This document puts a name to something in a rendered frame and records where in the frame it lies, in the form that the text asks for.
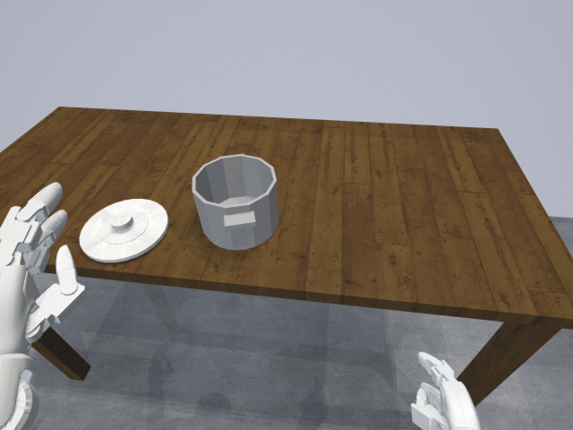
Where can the table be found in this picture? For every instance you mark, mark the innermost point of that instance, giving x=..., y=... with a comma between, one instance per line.
x=428, y=219

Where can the right robot hand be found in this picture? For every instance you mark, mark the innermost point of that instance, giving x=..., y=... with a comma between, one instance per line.
x=450, y=407

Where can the robot left forearm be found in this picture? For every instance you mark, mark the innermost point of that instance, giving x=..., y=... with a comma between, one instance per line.
x=19, y=401

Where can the lid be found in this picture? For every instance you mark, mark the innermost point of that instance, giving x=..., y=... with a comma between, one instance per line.
x=102, y=243

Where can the left robot hand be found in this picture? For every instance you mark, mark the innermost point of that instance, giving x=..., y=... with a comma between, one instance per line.
x=25, y=237

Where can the pot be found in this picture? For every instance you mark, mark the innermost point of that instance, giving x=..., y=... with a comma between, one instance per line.
x=237, y=201

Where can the knob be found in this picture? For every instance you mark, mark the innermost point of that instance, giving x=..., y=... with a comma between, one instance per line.
x=121, y=221

